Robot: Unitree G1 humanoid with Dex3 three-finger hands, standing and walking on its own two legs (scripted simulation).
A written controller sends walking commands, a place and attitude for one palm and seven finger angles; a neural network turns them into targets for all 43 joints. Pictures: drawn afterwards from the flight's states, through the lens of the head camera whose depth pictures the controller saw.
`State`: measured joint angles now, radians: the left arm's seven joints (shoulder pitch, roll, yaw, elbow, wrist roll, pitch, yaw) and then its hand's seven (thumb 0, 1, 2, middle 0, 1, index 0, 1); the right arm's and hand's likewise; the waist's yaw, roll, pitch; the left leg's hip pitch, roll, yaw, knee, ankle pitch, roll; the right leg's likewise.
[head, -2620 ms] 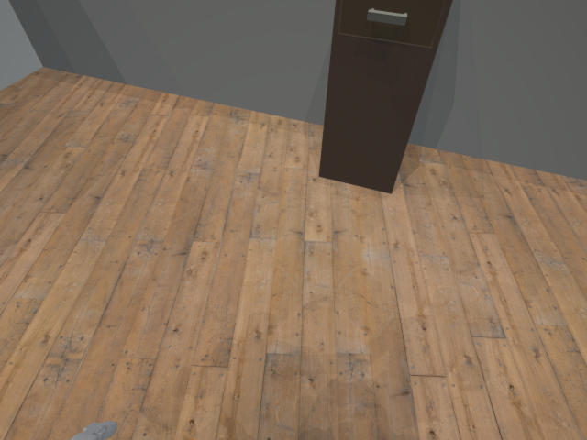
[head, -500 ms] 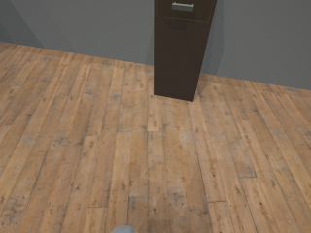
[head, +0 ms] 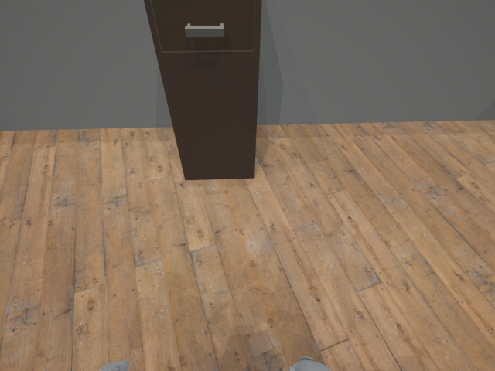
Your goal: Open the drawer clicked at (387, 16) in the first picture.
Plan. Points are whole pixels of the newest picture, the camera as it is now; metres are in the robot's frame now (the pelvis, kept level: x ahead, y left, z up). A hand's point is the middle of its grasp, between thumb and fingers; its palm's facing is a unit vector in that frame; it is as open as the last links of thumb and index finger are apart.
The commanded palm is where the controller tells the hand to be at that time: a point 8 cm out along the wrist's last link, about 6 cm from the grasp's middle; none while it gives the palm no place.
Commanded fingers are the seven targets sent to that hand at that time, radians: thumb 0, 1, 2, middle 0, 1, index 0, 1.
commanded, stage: walk to a spot facing it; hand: left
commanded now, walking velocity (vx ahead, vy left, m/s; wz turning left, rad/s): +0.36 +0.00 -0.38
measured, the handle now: (205, 28) +1.12 +0.20 +0.04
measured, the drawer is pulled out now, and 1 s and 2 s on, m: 0.00 0.00 0.00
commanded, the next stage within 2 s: turn to face it in 0.42 s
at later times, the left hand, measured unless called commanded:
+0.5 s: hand (161, 324) +0.24 +0.20 -0.20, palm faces -0.07 -0.99 -0.16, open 7.3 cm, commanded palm none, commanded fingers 0.00 0.90 0.90 -0.20 -0.30 -0.20 -0.30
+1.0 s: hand (203, 220) +0.48 +0.14 -0.16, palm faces -0.07 -0.98 -0.19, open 7.4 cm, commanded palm none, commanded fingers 0.00 0.90 0.90 -0.20 -0.30 -0.20 -0.30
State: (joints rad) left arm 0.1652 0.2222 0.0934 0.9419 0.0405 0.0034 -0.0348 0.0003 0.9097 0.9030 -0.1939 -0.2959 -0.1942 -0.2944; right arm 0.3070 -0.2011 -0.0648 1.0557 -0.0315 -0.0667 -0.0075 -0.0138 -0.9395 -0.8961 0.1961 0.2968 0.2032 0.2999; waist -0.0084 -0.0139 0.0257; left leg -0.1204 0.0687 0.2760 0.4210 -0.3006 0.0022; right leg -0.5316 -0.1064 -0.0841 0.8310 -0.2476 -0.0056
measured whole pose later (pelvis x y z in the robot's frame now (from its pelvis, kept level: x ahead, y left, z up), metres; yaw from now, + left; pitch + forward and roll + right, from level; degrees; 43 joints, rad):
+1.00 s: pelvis +0.36 -0.01 +0.00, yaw -3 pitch -1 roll +1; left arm 0.13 0.11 0.02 1.02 0.02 -0.03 0.03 0.00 0.90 0.90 -0.20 -0.30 -0.20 -0.30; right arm 0.34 -0.12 -0.04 1.14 -0.01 0.03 -0.01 0.00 -0.91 -0.90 0.20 0.30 0.20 0.30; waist -0.05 0.03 0.03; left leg -0.28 0.03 0.09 0.82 -0.51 -0.02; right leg -0.25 -0.07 -0.16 0.55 -0.28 -0.02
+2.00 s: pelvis +0.55 -0.02 +0.00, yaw +5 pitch +0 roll -1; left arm 0.37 0.08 0.02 1.14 0.03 -0.06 0.01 0.00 0.91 0.90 -0.20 -0.30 -0.20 -0.30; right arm 0.19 -0.18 -0.06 1.07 -0.02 -0.01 0.01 0.01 -0.92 -0.90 0.19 0.30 0.20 0.30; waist 0.02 0.01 0.03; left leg -0.45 0.10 0.11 0.76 -0.29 -0.01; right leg -0.08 -0.01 -0.18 0.37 -0.29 -0.03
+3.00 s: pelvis +0.56 -0.02 -0.01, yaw +5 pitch -1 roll +0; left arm 0.31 0.21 0.02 0.93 0.02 0.03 0.04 0.00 0.90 0.90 -0.20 -0.30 -0.20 -0.30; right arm 0.27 -0.20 -0.02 0.89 -0.03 0.01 -0.01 0.00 -0.91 -0.90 0.19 0.30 0.20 0.30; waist 0.01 0.00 0.01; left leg -0.24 0.01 0.04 0.63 -0.38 0.01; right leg -0.29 -0.09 -0.06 0.62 -0.31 0.05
